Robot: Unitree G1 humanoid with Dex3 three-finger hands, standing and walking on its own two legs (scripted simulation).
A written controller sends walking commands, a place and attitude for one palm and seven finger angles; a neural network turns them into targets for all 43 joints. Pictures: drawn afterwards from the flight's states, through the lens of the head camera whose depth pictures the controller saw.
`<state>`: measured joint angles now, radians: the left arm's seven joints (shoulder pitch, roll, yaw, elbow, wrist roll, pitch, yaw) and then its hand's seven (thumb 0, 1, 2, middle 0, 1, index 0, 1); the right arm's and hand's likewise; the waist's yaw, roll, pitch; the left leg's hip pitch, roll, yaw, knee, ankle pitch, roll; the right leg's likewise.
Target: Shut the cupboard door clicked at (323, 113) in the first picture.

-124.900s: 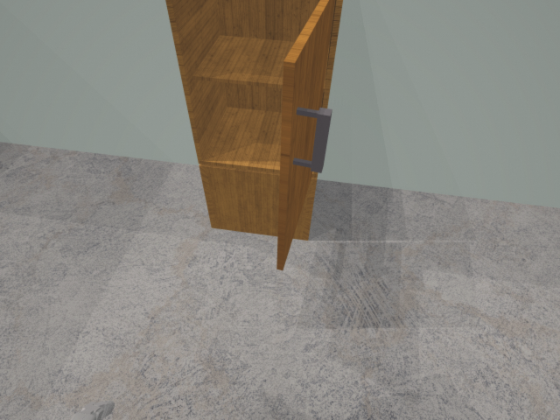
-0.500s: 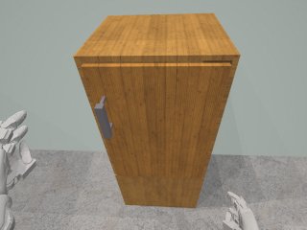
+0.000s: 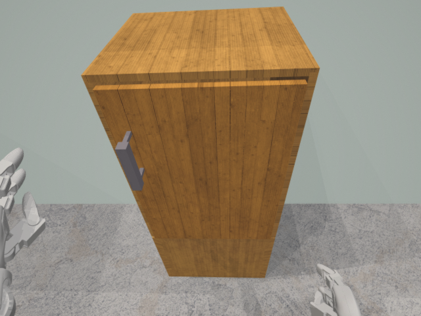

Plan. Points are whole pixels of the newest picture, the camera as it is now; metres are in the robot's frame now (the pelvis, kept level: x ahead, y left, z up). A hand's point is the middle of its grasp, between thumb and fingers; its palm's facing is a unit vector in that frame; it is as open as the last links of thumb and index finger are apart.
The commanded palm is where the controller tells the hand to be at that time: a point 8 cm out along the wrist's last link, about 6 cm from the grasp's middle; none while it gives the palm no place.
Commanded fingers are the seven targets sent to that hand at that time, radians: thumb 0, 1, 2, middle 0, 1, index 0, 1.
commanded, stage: step back with the hand held close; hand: left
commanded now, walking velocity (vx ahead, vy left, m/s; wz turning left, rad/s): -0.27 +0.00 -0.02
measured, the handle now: (133, 161) +0.42 +0.22 +0.07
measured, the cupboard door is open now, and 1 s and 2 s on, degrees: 0 0 0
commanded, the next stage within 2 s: stop stepping back and stand still in 0.96 s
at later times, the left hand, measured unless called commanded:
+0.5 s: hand out of the picture +0.13 +0.29 +0.16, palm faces +0.43 -0.79 -0.44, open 7.4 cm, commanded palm +0.07 +0.32 +0.18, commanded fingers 0.00 0.90 0.90 -0.20 -0.30 -0.20 -0.30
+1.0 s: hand out of the picture +0.01 +0.33 +0.17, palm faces +0.58 -0.73 -0.36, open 7.4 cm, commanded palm -0.06 +0.35 +0.18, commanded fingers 0.00 0.90 0.90 -0.20 -0.30 -0.20 -0.30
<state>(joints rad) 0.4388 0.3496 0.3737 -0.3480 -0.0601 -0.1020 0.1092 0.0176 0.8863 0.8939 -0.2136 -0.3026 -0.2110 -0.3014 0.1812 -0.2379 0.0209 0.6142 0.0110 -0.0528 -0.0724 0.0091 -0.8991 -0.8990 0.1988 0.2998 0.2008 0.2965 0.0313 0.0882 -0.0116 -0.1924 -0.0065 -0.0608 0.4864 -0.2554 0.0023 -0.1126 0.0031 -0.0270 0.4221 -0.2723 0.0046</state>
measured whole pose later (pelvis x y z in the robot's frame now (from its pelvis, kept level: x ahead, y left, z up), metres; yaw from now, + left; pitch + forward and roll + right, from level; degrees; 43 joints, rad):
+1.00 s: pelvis -0.17 +0.04 -0.03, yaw +6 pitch +0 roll -2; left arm 0.45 0.41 0.44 -0.52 -0.03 -0.23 0.19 0.01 0.88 0.89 -0.22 -0.30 -0.21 -0.30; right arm 0.20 -0.21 -0.01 0.64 -0.01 -0.06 -0.09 0.01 -0.90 -0.90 0.20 0.30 0.20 0.30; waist 0.01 -0.03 0.00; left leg -0.43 0.01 -0.01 0.72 -0.28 0.03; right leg -0.52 0.01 0.06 0.77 -0.32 0.03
